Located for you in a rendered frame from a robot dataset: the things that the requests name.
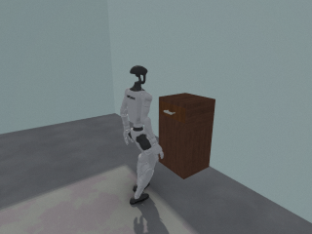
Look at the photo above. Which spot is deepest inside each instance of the left robot hand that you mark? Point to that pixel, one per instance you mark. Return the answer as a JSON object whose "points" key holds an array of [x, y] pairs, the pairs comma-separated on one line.
{"points": [[126, 134]]}

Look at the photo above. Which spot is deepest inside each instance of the right robot hand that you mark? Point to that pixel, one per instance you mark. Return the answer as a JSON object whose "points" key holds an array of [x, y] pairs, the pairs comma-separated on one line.
{"points": [[157, 149]]}

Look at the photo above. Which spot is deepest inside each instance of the robot right forearm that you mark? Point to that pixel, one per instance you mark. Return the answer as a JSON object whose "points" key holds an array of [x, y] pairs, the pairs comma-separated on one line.
{"points": [[148, 129]]}

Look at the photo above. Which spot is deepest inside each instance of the cabinet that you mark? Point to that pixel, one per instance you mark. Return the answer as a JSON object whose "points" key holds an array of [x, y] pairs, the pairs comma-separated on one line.
{"points": [[187, 146]]}

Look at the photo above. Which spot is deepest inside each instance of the robot thigh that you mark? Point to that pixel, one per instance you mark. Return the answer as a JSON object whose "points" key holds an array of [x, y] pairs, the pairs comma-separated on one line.
{"points": [[146, 146], [141, 157]]}

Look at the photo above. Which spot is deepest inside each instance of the right robot upper arm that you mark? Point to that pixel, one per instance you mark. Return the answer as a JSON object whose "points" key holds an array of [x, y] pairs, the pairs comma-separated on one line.
{"points": [[146, 99]]}

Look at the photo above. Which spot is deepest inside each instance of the right robot thigh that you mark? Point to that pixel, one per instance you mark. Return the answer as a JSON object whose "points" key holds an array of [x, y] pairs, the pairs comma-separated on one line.
{"points": [[146, 146]]}

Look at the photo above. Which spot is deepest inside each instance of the robot left forearm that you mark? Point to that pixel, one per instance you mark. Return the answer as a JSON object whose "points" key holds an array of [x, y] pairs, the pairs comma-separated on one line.
{"points": [[126, 123]]}

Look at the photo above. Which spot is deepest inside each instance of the left robot thigh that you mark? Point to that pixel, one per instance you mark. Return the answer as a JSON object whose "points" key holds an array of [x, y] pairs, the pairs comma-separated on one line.
{"points": [[141, 157]]}

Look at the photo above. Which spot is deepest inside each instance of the left robot upper arm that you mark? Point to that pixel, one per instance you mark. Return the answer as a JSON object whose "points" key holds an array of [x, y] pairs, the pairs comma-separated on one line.
{"points": [[124, 109]]}

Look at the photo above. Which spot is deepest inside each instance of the drawer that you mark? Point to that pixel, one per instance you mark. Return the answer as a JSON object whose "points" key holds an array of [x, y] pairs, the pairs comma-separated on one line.
{"points": [[180, 112]]}

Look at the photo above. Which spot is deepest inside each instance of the handle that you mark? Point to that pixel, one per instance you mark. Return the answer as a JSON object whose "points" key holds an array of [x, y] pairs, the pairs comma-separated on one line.
{"points": [[168, 112]]}

